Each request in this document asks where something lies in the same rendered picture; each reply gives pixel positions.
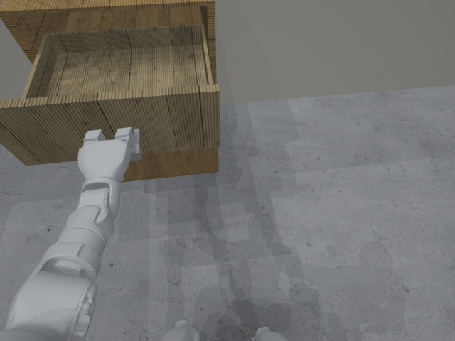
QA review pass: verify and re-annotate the cabinet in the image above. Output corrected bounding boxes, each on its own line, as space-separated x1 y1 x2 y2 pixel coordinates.
0 0 218 183

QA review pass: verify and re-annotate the handle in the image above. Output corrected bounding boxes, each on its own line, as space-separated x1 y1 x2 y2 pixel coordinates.
79 128 142 161

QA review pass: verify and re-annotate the drawer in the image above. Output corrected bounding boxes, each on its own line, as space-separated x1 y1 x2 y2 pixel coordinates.
0 24 220 166

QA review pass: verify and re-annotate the right robot shin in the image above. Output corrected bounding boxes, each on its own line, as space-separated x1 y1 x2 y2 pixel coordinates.
255 327 270 335

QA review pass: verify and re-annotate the left robot forearm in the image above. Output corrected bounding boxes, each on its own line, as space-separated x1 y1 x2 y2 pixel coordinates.
5 178 121 330

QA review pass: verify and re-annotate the robot shin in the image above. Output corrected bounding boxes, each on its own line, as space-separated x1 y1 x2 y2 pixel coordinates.
175 321 191 328
255 327 270 335

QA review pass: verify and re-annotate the robot left hand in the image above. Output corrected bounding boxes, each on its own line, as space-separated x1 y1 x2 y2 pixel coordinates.
77 127 134 183

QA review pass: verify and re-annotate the left robot upper arm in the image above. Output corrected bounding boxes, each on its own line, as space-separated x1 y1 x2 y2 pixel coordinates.
0 271 98 341

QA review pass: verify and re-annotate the left robot shin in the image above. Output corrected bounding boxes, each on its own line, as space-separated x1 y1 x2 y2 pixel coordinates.
175 321 191 328

